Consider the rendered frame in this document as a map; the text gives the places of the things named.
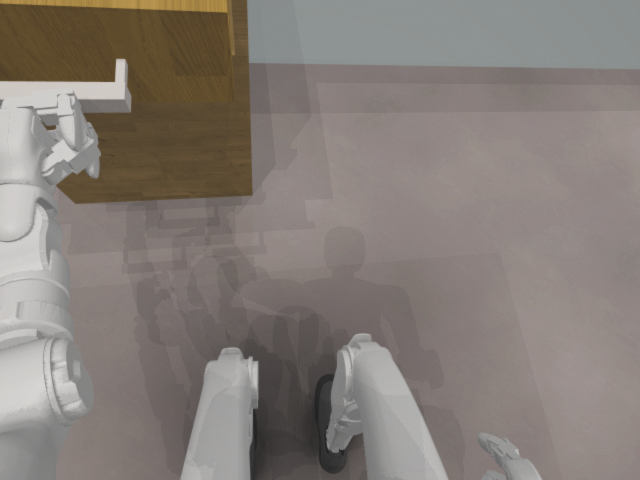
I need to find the cabinet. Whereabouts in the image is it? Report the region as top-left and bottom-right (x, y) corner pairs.
(42, 0), (253, 204)

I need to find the right robot hand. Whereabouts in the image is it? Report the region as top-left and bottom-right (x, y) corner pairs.
(477, 432), (542, 480)

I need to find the drawer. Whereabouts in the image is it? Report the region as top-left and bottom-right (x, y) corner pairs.
(0, 0), (235, 103)

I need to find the handle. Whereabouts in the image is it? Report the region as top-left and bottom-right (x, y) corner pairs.
(0, 59), (131, 113)

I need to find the left robot hand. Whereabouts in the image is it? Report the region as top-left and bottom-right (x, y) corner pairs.
(0, 88), (101, 197)

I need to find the right robot shin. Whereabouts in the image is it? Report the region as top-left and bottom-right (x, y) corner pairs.
(326, 334), (391, 451)

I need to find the robot left upper arm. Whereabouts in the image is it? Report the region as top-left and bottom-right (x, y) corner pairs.
(0, 337), (94, 480)

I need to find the robot left thigh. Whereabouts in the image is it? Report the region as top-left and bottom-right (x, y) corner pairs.
(180, 354), (258, 480)

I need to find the robot left forearm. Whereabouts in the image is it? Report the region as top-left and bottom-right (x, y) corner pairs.
(0, 183), (74, 351)

